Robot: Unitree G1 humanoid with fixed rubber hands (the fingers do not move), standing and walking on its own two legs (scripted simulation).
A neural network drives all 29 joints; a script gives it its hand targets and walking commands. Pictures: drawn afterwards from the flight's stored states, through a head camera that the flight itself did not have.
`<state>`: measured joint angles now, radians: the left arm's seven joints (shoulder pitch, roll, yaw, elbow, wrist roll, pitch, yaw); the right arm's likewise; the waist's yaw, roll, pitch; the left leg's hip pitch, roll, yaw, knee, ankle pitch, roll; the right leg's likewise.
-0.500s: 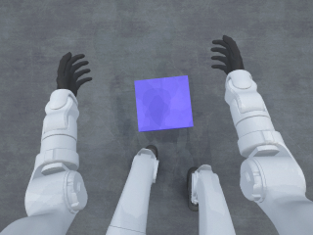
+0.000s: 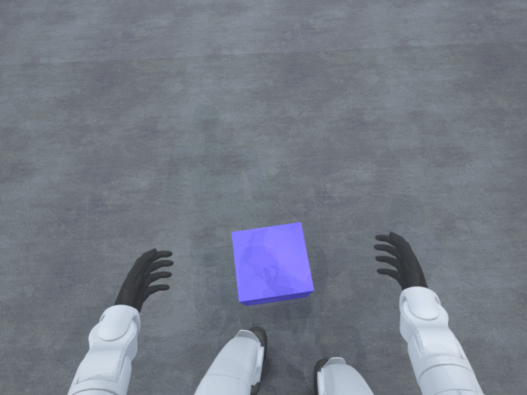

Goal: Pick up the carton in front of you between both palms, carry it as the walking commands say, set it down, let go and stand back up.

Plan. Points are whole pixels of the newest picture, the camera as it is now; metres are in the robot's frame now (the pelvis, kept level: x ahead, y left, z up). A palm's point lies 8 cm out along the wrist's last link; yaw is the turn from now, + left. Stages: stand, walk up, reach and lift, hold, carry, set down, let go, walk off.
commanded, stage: let go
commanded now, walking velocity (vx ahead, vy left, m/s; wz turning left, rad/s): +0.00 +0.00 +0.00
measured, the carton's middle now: (271, 267) +0.37 +0.05 -0.62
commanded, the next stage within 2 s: stand in 0.76 s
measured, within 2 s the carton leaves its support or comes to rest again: neither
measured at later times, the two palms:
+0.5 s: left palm (165, 323) +0.19 +0.18 -0.04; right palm (525, 360) +0.19 -0.29 -0.03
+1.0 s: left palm (111, 341) +0.16 +0.26 -0.07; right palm out of the picture +0.16 -0.30 -0.04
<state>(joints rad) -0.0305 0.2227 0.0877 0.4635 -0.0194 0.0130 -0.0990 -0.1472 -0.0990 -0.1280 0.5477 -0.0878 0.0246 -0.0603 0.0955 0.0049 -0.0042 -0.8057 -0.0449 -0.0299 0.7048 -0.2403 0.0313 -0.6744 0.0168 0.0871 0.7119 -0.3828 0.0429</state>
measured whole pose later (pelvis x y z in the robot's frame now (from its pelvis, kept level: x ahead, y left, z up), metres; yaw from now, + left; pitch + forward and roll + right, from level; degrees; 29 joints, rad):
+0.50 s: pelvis +0.03 -0.06 +0.03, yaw +1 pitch -2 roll +2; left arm 0.22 0.22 0.05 0.43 0.01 0.10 -0.08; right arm 0.23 -0.21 -0.03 0.44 0.00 0.09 0.05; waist 0.00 -0.04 0.07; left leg -0.17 -0.01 -0.06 0.40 -0.20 -0.04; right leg -0.06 0.04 0.06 0.45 -0.34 -0.04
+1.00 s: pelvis +0.03 -0.02 +0.03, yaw +0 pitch +0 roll +0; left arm 0.24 0.34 0.06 0.62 0.04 0.04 0.01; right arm 0.18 -0.30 -0.05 0.73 -0.05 0.01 -0.02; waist 0.01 -0.06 0.01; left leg -0.28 -0.02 -0.03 0.54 -0.27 0.01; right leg -0.13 0.02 0.08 0.50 -0.37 0.01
